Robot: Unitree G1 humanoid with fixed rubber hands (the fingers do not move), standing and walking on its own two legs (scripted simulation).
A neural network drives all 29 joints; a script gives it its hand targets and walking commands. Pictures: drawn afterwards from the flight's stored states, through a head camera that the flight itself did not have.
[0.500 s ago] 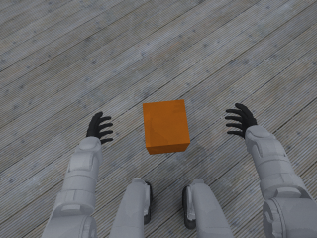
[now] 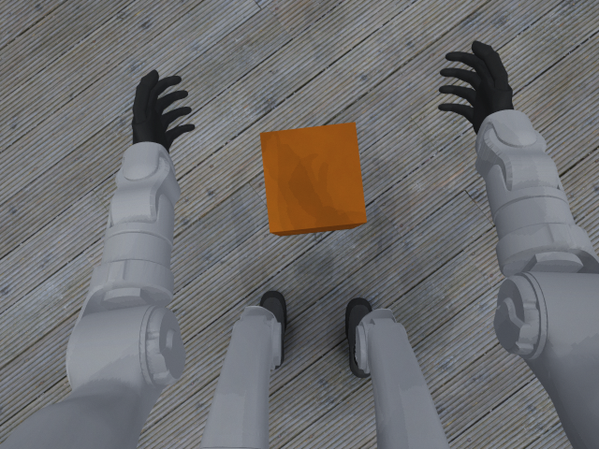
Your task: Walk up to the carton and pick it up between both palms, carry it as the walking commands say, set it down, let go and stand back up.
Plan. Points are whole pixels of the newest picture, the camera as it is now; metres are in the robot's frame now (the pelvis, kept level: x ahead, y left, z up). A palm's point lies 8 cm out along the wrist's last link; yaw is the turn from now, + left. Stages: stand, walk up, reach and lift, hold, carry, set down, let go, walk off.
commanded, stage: reach and lift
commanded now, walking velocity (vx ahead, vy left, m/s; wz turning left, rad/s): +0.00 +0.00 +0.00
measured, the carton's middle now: (312, 187) +0.48 +0.01 -0.53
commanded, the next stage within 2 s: none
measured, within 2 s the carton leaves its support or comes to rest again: neither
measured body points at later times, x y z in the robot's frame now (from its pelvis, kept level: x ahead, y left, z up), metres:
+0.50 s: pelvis -0.01 +0.00 -0.08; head +0.31 -0.01 +0.23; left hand +0.49 +0.21 -0.21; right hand +0.52 -0.19 -0.21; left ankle +0.08 +0.12 -0.62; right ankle +0.06 -0.11 -0.62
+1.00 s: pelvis -0.03 +0.00 -0.21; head +0.32 +0.00 +0.07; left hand +0.49 +0.21 -0.37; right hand +0.52 -0.18 -0.37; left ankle +0.08 +0.12 -0.62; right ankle +0.06 -0.11 -0.62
